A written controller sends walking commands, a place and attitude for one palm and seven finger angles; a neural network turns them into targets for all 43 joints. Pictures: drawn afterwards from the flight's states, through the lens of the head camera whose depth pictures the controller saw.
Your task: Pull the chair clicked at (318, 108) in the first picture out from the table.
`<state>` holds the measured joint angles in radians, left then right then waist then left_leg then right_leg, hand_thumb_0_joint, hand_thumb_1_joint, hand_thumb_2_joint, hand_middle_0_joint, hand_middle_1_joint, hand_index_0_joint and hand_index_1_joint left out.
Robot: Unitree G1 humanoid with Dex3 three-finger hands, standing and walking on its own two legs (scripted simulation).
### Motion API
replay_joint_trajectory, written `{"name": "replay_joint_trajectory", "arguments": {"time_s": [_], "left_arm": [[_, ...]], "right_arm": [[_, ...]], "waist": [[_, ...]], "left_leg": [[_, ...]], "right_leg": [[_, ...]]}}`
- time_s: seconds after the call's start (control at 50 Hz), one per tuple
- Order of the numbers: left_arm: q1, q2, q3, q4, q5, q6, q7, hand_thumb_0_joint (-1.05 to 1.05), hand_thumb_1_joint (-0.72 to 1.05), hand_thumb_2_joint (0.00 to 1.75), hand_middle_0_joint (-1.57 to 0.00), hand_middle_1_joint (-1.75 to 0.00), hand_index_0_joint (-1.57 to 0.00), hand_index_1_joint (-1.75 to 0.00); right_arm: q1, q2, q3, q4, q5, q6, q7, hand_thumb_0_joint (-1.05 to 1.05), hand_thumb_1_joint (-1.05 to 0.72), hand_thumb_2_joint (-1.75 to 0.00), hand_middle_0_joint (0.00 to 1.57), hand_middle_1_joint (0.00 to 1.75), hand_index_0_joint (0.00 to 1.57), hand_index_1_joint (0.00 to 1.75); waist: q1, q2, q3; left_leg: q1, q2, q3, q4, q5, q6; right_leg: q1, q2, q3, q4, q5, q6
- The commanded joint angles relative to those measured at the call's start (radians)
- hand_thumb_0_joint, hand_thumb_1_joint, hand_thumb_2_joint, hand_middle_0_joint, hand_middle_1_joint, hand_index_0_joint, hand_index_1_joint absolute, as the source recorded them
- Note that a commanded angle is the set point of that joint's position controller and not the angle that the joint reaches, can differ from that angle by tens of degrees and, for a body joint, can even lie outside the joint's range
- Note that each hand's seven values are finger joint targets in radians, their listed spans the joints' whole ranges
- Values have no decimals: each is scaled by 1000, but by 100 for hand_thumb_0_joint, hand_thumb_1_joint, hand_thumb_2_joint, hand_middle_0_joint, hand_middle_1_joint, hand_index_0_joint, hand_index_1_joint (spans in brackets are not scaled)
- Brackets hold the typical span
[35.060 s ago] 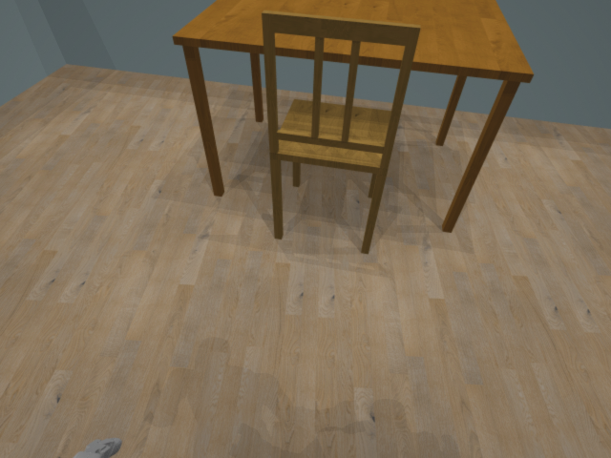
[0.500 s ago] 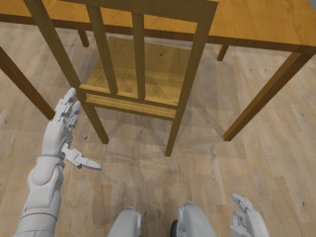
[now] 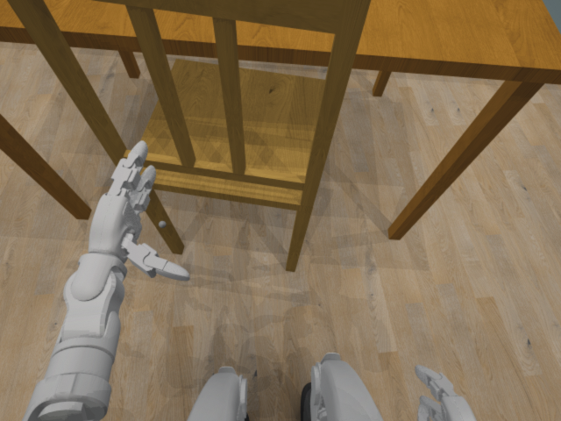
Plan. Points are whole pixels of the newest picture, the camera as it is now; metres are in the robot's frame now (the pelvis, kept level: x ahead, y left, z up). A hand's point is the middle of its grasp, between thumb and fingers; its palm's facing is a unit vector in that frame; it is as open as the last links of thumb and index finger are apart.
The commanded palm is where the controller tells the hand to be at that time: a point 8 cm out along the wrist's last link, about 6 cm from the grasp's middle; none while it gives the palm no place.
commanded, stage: push the fingers through the gap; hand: left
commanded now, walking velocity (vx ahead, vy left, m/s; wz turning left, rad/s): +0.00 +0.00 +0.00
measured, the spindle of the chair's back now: (170, 102) +0.58 +0.18 +0.04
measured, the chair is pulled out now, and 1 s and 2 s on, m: -0.09 -0.09 -0.09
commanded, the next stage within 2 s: hook a spindle and tug to test in 1.02 s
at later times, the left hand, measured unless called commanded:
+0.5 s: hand (167, 192) +0.43 +0.16 +0.02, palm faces -0.07 -1.00 -0.06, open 16.9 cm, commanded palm +0.41 +0.21 +0.01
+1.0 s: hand (171, 181) +0.45 +0.16 +0.01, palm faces -0.06 -1.00 -0.06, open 16.9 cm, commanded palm +0.43 +0.21 +0.01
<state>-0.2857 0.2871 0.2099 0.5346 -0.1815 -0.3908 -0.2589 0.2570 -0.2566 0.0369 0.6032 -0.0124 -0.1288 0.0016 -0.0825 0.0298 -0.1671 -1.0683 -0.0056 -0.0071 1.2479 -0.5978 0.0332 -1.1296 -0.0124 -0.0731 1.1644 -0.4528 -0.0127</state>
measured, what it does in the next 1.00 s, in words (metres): stands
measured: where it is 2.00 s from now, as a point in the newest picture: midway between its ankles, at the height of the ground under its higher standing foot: outside the picture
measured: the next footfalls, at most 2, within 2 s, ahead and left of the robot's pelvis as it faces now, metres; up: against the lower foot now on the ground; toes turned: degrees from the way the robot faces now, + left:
none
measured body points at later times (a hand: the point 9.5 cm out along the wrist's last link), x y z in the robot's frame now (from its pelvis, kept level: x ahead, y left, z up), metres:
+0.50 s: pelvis -0.01 +0.00 -0.01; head +0.12 +0.02 +0.42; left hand +0.43 +0.22 +0.02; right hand +0.09 -0.26 -0.12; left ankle -0.01 +0.09 -0.63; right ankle +0.05 -0.12 -0.63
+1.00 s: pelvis -0.01 +0.00 -0.01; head +0.14 +0.01 +0.42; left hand +0.45 +0.22 +0.02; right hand +0.05 -0.26 -0.12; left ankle -0.01 +0.09 -0.63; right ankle +0.05 -0.12 -0.63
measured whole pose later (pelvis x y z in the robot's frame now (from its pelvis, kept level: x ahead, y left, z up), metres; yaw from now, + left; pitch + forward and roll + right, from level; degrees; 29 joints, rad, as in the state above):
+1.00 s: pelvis -0.01 +0.00 -0.01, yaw -1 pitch +26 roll -3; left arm -0.61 0.37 0.31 0.88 -0.11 -0.47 -0.23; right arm 0.30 -0.26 0.04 0.63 -0.03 -0.05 0.03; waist -0.14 0.03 -0.16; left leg -1.14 0.01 0.00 1.27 -0.59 0.03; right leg -1.20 0.00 -0.07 1.18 -0.44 -0.02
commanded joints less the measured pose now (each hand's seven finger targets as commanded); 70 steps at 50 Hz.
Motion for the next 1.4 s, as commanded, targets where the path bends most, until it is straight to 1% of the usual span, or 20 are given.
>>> {"name": "replay_joint_trajectory", "arguments": {"time_s": [0.0,0.12,0.24,0.28,0.34,0.42,0.5,0.52,0.6,0.66,0.74,0.8,0.96,0.98,1.02,1.1,1.2,1.24,1.3,1.38], "left_arm": [[-334,173,75,-176,-5,-110,34,0,-50,30,-6,-8,-6,-8],[-373,175,58,-89,22,-100,19,0,-50,30,-6,-8,-6,-8],[-417,203,87,-67,13,-94,13,0,-50,30,-6,-8,-6,-8],[-469,206,93,-47,12,-105,25,0,-50,30,-6,-8,-6,-8],[-555,224,98,13,26,-125,32,0,-50,30,-6,-8,-6,-8],[-618,226,86,55,44,-140,29,0,-50,30,-6,-8,-6,-8],[-688,222,81,127,49,-129,22,0,-50,30,-6,-8,-6,-8],[-699,234,87,143,52,-129,20,0,-50,30,-6,-8,-6,-8],[-739,266,118,170,56,-130,33,0,-50,30,-6,-8,-6,-8],[-696,267,132,149,60,-139,45,0,-50,30,-6,-8,-6,-8],[-661,278,150,173,66,-135,57,0,-50,30,-6,-8,-6,-8],[-679,295,153,118,65,-145,54,0,-50,30,-6,-8,-6,-8],[-675,258,119,163,53,-151,24,0,-50,30,-6,-8,-6,-8],[-695,259,111,149,56,-155,22,0,-50,30,-6,-8,-6,-8],[-705,233,91,162,54,-153,20,0,-50,30,-6,-8,-6,-8],[-711,241,100,151,54,-157,27,0,-50,30,-6,-8,-6,-8],[-660,223,96,118,57,-161,48,0,-50,30,-15,-35,-15,-35],[-661,204,82,134,65,-154,59,0,-50,30,-18,-46,-18,-46],[-678,208,82,141,72,-148,72,0,-50,30,-24,-63,-24,-63],[-687,233,102,123,77,-156,80,0,-50,30,-31,-85,-31,-85]], "right_arm": [[61,-151,-66,-82,1,-43,-9,0,-90,-90,20,30,20,30],[78,-160,-67,-82,0,-28,-1,0,-90,-90,20,30,20,30],[83,-159,-65,-85,2,-11,2,0,-90,-90,20,30,20,30],[87,-159,-65,-73,-1,-11,0,0,-90,-90,20,30,20,30],[89,-163,-58,-59,-4,-11,-2,0,-90,-90,20,30,20,30],[106,-170,-61,-52,-10,-9,1,0,-90,-90,20,30,20,30],[121,-173,-61,-39,-12,6,3,0,-90,-90,20,30,20,30],[130,-177,-60,-40,-12,7,3,0,-90,-90,20,30,20,30],[142,-178,-59,-40,-17,23,8,0,-90,-90,20,30,20,30],[147,-174,-61,-53,-20,32,17,0,-90,-90,20,30,20,30],[151,-173,-60,-56,-18,47,23,0,-90,-90,20,30,20,30],[151,-169,-60,-59,-17,50,24,0,-90,-90,20,30,20,30],[150,-172,-59,-41,-13,47,19,0,-90,-90,20,30,20,30],[150,-173,-59,-40,-14,47,18,0,-90,-90,20,30,20,30],[154,-173,-61,-41,-14,46,17,0,-90,-90,20,30,20,30],[152,-174,-64,-44,-16,50,18,0,-90,-90,20,30,20,30],[143,-168,-66,-54,-18,57,25,0,-90,-90,20,30,20,30],[144,-166,-65,-53,-17,61,27,0,-90,-90,20,30,20,30],[140,-166,-64,-52,-16,67,26,0,-90,-90,20,30,20,30],[137,-162,-61,-57,-18,66,24,0,-90,-90,20,30,20,30]], "waist": [[-16,33,-410],[-15,71,-434],[-14,58,-453],[-31,29,-441],[-44,45,-397],[-49,93,-436],[-65,75,-450],[-65,95,-450],[-64,65,-489],[-44,92,-536],[-52,32,-502],[-49,56,-518],[-64,84,-451],[-62,106,-455],[-73,84,-455],[-64,102,-482],[-52,95,-516],[-59,84,-493],[-66,65,-462],[-56,78,-488]], "left_leg": [[185,-1,-41,-153,409,-36],[192,-3,-40,-157,416,-38],[186,-1,-38,-157,426,-36],[163,-1,-36,-149,397,-31],[122,-4,-35,-141,334,-27],[162,-6,-41,-137,352,-31],[147,-3,-41,-126,351,-28],[164,-3,-49,-129,365,-32],[154,-2,-49,-120,400,-31],[182,-1,-48,-123,445,-36],[119,-2,-33,-124,397,-22],[116,-5,-21,-126,392,-19],[147,1,-31,-137,379,-23],[160,2,-36,-139,382,-27],[175,3,-44,-137,396,-26],[196,3,-46,-132,432,-33],[227,5,-51,-131,495,-44],[221,6,-52,-132,489,-43],[185,5,-46,-134,448,-36],[179,1,-42,-131,442,-36]], "right_leg": [[313,21,40,-105,245,-16],[312,22,40,-100,241,-23],[335,23,45,-106,264,-20],[329,25,49,-109,252,-16],[289,25,53,-107,195,-17],[256,27,47,-97,186,-22],[249,25,49,-96,190,-18],[231,26,41,-87,189,-22],[260,29,45,-80,228,-19],[281,30,46,-73,261,-20],[318,33,57,-88,259,-13],[355,32,72,-98,280,-14],[283,33,56,-106,236,-17],[270,32,53,-102,227,-19],[253,35,46,-98,230,-18],[255,31,43,-91,251,-19],[270,31,38,-84,288,-18],[253,32,33,-81,281,-17],[259,33,39,-88,267,-16],[284,31,45,-82,275,-18]]}}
